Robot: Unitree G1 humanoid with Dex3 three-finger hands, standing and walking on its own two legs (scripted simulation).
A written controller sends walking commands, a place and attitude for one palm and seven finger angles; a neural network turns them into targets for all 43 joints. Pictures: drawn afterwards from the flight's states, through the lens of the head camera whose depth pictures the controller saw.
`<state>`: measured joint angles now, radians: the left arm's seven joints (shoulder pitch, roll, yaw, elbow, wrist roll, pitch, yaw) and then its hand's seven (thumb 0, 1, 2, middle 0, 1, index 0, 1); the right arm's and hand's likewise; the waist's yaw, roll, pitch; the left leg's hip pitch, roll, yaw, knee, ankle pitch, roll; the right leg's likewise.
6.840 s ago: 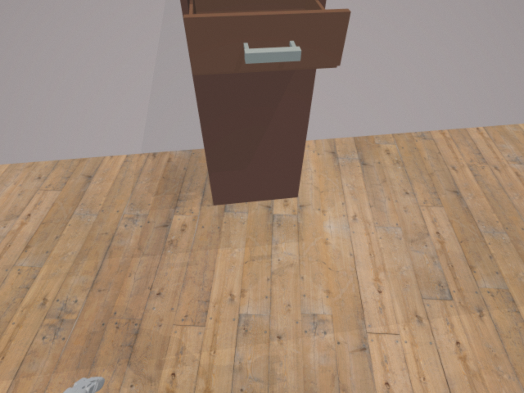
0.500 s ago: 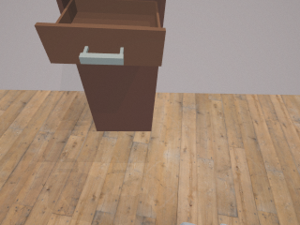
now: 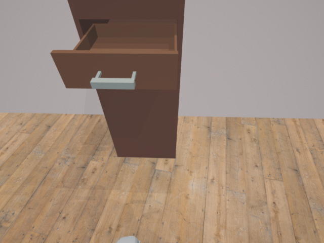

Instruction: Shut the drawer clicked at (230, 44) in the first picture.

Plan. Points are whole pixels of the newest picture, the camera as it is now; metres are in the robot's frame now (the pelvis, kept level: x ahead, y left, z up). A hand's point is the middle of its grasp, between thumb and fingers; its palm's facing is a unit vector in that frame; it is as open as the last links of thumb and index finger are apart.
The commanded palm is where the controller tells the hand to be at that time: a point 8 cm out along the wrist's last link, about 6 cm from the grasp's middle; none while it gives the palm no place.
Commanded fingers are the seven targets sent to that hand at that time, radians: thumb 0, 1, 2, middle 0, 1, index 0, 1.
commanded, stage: take the last steps up to it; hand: left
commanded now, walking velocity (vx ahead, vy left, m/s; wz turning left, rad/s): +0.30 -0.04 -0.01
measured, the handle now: (115, 79) +0.55 +0.19 +0.13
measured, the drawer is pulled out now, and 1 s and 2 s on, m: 0.27 0.27 0.27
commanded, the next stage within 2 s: come to a stop and stand still in 0.54 s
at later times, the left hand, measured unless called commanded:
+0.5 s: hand (95, 223) +0.21 +0.23 -0.17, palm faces +0.01 -0.98 -0.19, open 7.4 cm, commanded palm none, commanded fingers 0.00 0.90 0.90 -0.20 -0.30 -0.20 -0.30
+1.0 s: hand (121, 195) +0.30 +0.17 -0.17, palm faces +0.02 -0.96 -0.27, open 7.3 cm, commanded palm none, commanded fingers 0.00 0.90 0.90 -0.20 -0.30 -0.20 -0.30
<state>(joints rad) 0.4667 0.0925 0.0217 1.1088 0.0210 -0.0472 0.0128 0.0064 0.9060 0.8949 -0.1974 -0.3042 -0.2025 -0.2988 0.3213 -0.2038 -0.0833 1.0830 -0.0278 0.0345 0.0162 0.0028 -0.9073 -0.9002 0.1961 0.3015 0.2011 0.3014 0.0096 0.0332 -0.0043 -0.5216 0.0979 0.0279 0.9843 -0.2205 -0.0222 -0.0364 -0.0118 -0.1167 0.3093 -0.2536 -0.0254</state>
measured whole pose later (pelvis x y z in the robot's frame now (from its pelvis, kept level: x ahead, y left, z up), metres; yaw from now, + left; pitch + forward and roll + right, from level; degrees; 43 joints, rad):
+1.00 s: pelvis +0.21 -0.02 -0.01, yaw -3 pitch -1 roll +2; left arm 0.14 0.15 0.05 1.00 0.02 0.01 0.04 -0.01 0.92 0.89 -0.20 -0.30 -0.21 -0.30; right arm 0.17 -0.20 -0.07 1.03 -0.01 0.06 -0.02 0.00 -0.91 -0.90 0.20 0.30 0.20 0.30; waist 0.02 0.03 0.09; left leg -0.43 0.01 0.02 0.99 -0.44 -0.06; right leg -0.31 -0.06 -0.14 0.49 -0.16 -0.06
